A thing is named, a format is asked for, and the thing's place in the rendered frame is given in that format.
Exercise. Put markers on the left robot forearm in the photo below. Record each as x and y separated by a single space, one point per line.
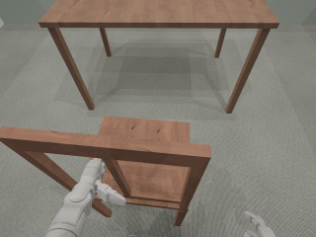
71 219

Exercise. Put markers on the chair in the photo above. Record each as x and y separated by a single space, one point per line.
152 161

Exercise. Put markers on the right robot hand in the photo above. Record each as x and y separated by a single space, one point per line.
259 225

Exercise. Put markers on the left robot hand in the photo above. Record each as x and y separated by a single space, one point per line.
95 170

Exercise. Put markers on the table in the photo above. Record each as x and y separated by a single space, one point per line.
160 14

